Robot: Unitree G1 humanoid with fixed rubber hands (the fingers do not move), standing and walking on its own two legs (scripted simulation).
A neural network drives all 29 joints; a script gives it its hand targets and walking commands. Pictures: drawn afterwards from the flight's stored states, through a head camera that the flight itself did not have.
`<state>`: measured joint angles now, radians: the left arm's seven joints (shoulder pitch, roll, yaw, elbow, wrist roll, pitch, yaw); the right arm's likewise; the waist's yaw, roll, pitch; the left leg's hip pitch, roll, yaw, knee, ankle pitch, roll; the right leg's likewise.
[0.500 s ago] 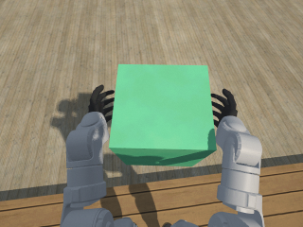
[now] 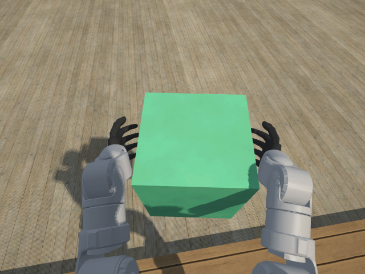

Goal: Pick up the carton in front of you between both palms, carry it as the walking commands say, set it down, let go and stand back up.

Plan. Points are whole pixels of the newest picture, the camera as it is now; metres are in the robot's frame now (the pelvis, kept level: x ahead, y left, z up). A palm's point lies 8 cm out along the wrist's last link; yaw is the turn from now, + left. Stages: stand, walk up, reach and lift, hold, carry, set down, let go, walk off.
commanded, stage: carry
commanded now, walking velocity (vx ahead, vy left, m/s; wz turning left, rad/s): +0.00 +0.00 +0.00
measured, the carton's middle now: (192, 162) +0.36 +0.00 +0.04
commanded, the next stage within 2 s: none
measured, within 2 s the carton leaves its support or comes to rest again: neither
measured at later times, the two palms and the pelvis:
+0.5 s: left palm (112, 163) +0.30 +0.16 +0.12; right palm (277, 170) +0.30 -0.15 +0.12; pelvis -0.03 +0.00 +0.01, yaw +0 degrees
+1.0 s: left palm (117, 170) +0.29 +0.14 +0.12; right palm (283, 176) +0.29 -0.16 +0.11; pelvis -0.05 -0.01 +0.01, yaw +0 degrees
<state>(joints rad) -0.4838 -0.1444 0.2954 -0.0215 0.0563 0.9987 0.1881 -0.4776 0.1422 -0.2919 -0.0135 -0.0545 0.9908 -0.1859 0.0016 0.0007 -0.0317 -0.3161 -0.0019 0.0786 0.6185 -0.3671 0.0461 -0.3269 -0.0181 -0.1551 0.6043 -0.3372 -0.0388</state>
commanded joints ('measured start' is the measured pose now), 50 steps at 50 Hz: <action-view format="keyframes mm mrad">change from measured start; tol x2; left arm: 1 -579 -754 -611 -55 -156 -16 -2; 7 -629 -773 -612 -47 -161 -20 -6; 16 -620 -757 -573 18 -134 -3 2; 24 -654 -776 -549 58 -128 7 2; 50 -659 -778 -558 31 -138 -2 0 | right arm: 1 -579 738 594 -70 146 -19 0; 7 -636 753 594 -69 142 -22 2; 17 -636 749 559 9 121 -2 -5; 25 -675 775 541 46 118 6 -6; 50 -680 785 560 18 132 0 -7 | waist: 1 -6 38 -489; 9 -4 13 -417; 22 -1 8 -376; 50 1 -2 -420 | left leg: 1 209 170 -125 -3 780 42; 6 150 152 -131 -71 481 36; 9 133 149 -138 -107 417 34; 26 98 142 -132 -158 304 23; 50 104 137 -123 -128 309 21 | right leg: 1 200 -111 100 6 486 -13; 8 193 -126 125 -62 313 -16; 10 193 -126 125 -74 290 -14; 26 176 -135 138 -128 247 -14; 50 185 -143 151 -124 315 -30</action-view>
